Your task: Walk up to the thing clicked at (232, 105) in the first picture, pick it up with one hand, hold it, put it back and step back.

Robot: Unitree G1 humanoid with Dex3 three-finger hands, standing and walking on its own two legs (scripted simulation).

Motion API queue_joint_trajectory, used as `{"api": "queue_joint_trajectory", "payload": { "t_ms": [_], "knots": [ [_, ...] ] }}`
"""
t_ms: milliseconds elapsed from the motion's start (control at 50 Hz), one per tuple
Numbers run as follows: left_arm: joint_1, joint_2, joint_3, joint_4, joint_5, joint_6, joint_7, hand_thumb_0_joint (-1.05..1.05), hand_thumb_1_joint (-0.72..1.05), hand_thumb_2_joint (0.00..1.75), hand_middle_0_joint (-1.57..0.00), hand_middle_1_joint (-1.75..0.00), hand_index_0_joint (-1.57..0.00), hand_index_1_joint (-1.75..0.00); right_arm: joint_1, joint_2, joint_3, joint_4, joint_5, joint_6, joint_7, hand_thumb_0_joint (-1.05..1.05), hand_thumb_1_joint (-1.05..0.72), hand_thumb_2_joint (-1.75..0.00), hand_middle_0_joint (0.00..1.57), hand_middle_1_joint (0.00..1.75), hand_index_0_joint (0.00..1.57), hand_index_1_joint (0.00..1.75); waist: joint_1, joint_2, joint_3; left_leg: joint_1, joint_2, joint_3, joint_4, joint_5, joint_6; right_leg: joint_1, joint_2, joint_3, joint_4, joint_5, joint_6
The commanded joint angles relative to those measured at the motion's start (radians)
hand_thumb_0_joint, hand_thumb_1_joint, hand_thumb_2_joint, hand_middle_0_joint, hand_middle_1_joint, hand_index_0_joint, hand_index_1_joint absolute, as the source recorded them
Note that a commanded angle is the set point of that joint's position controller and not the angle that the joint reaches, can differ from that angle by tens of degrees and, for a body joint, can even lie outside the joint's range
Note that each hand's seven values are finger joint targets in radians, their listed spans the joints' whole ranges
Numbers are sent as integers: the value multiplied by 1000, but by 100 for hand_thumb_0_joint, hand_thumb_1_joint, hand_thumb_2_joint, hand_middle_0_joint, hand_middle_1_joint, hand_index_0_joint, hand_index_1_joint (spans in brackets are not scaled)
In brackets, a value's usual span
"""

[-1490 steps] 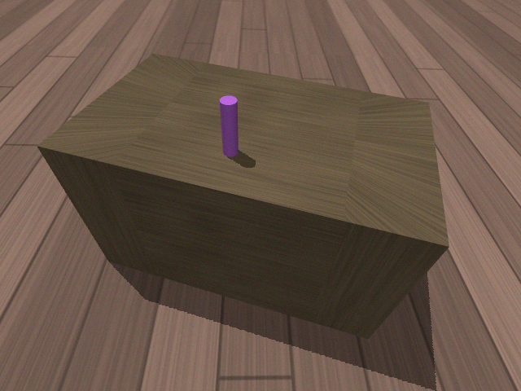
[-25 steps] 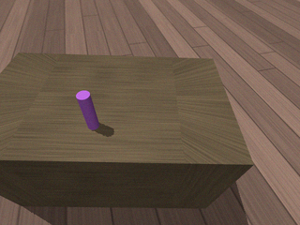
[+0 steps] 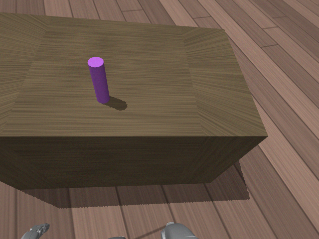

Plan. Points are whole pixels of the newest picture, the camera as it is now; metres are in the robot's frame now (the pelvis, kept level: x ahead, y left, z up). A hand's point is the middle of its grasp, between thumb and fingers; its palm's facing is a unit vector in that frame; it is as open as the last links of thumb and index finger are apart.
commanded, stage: step back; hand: left
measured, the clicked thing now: (99, 82) +0.59 +0.19 -0.03
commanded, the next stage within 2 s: none
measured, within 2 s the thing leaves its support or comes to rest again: neither
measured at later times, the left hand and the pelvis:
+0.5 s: hand out of the picture +0.03 +0.25 -0.14, palm faces -0.03 -0.92 -0.38, open 7.4 cm; pelvis -0.11 -0.01 -0.01, yaw +0 degrees
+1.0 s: hand out of the picture -0.18 +0.22 -0.16, palm faces -0.09 -0.91 -0.40, open 7.4 cm; pelvis -0.27 -0.05 -0.02, yaw -4 degrees
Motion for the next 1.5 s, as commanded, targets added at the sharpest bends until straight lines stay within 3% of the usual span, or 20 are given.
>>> {"api": "queue_joint_trajectory", "payload": {
  "t_ms": [0, 100, 160, 220, 300, 420, 500, 540, 560, 640, 800, 920, 960, 980, 1060, 1220, 1280, 1340, 1420, 1480],
  "knots": [
    [5, 163, 54, -105, 1, -27, 10, 0, 90, 90, -20, -30, -20, -30, 41, -265, -75, -89, 10, -24, -19, 0, -90, -90, 20, 30, 20, 30, -31, 165, -249, 330, 266, -254, -63, 638, 111, -64, -48, -21, -167, -17, 14],
    [92, 153, 60, -79, 11, -36, 0, 0, 90, 90, -20, -30, -20, -30, -14, -290, -79, -122, 13, -17, -8, 0, -90, -90, 20, 30, 20, 30, 5, 187, -282, 211, 279, -254, -35, 467, 127, 120, -80, -102, -420, 62, -26],
    [135, 202, 77, -67, 25, -54, 0, 0, 90, 90, -20, -30, -20, -30, -48, -258, -64, -141, 30, -14, -3, 0, -90, -90, 20, 30, 20, 30, 28, 26, -313, 21, 190, -181, 88, 307, 40, 305, -171, 31, -557, 450, -81],
    [25, 293, 94, -137, 21, -52, -4, 0, 90, 90, -20, -30, -20, -30, -62, -231, -62, -133, 24, 3, -11, 0, -90, -90, 20, 30, 20, 30, 48, -213, -132, -91, -59, -147, 549, -377, -65, 41, -485, 402, -709, 536, -347],
    [-13, 193, 76, -173, 11, -50, 8, 0, 90, 90, -20, -30, -20, -30, 12, -230, -47, -99, 33, -7, -5, 0, -90, -90, 20, 30, 20, 30, 16, -65, -182, -169, -108, -182, 613, -250, -67, 180, -314, 120, -614, 680, -243],
    [54, 197, 78, -205, 24, -30, 7, 0, 90, 90, -20, -30, -20, -30, 35, -211, -34, -134, 24, -25, -15, 0, -90, -90, 20, 30, 20, 30, 49, -144, -285, -178, -14, -95, 193, -232, -84, 438, -311, 79, -514, 715, -219],
    [39, 199, 65, -220, 1, -4, -8, 0, 90, 90, -20, -30, -20, -30, 91, -225, -58, -106, 0, -39, -10, 0, -90, -90, 20, 30, 20, 30, 15, -95, -285, 72, 15, -94, -187, 166, -52, 251, -229, 34, -387, 494, -117],
    [47, 139, 60, -230, -3, -3, -8, 0, 90, 90, -20, -30, -20, -30, 40, -379, -90, -127, -24, -41, -4, 0, -90, -90, 20, 30, 20, 30, 25, 241, -246, 182, 355, -527, -236, 297, 88, -122, 16, -68, -134, -109, -36],
    [-27, 188, 80, -238, 16, -4, 8, 0, 90, 90, -20, -30, -20, -30, 30, -437, -106, -147, -12, -40, -2, 0, -90, -90, 20, 30, 20, 30, -47, 287, -212, -33, 486, -608, -258, 296, 237, -39, -13, 24, 59, -219, -11],
    [100, 186, 90, -167, -7, -1, -6, 0, 90, 90, -20, -30, -20, -30, -102, -285, -64, -175, -13, -51, -13, 0, -90, -90, 20, 30, 20, 30, 76, 171, -175, 46, 251, -241, -160, 467, 118, -102, 19, 76, 266, -15, -25],
    [71, 169, 81, -179, 8, -16, -15, 0, 90, 90, -20, -30, -20, -30, 44, -302, -84, -187, -4, -39, -14, 0, -90, -90, 20, 30, 20, 30, -23, 224, -239, 217, 283, -234, -81, 451, 187, -50, -56, -31, -101, -66, 41],
    [252, 191, 93, -77, 23, -36, -24, 0, 90, 90, -20, -30, -20, -30, -62, -290, -67, -221, 9, -4, -3, 0, -90, -90, 20, 30, 20, 30, 61, 175, -287, -106, 173, -161, 99, 113, 42, 316, -113, -70, -612, 215, -38],
    [117, 370, 130, -147, 31, -30, -28, 0, 90, 90, -20, -30, -20, -30, -54, -229, -60, -240, 19, 1, -25, 0, -90, -90, 20, 30, 20, 30, 69, -221, -193, -272, -75, -137, 495, -344, -67, 59, -481, 372, -753, 100, -273],
    [50, 379, 130, -177, 32, -33, -22, 0, 90, 90, -20, -30, -20, -30, -45, -278, -79, -218, 17, 2, -31, 0, -90, -90, 20, 30, 20, 30, 63, -247, -130, -196, -33, -185, 620, -345, -66, -114, -529, 449, -798, 43, -313],
    [-43, 217, 96, -189, 24, -35, -6, 0, 90, 90, -20, -30, -20, -30, 64, -239, -50, -147, 31, -11, -19, 0, -90, -90, 20, 30, 20, 30, -11, -119, -162, -237, -99, -192, 666, -161, -70, 79, -280, 28, -612, 356, -169],
    [71, 217, 87, -210, 19, -26, 19, 0, 90, 90, -20, -30, -20, -30, 89, -213, -38, -159, 4, -36, -18, 0, -90, -90, 20, 30, 20, 30, 58, -183, -299, -198, 12, -99, 145, -227, -66, 441, -393, 87, -456, 741, -225],
    [17, 208, 65, -228, 5, -4, 5, 0, 90, 90, -20, -30, -20, -30, 171, -237, -59, -108, 0, -34, -12, 0, -90, -90, 20, 30, 20, 30, 9, -64, -302, 35, 0, -75, -144, 125, -33, 234, -305, 0, -360, 499, -131],
    [-32, 199, 75, -240, 8, 1, 17, 0, 90, 90, -20, -30, -20, -30, 58, -451, -99, -165, -21, -27, -5, 0, -90, -90, 20, 30, 20, 30, -28, 306, -232, -92, 470, -641, -239, 299, 264, -36, -64, -35, 130, -240, -13],
    [66, 188, 78, -159, -13, 4, 0, 0, 90, 90, -20, -30, -20, -30, -70, -288, -52, -183, -19, -35, -19, 0, -90, -90, 20, 30, 20, 30, 71, 140, -187, -73, 250, -257, -138, 441, 140, -56, 2, 38, 307, -47, -22],
    [81, 169, 72, -152, -1, -6, 0, 0, 90, 90, -20, -30, -20, -30, -23, -271, -54, -173, -13, -25, -9, 0, -90, -90, 20, 30, 20, 30, 39, 188, -190, 73, 241, -249, -94, 442, 158, -83, -24, -7, 145, -66, 15]
  ]
}}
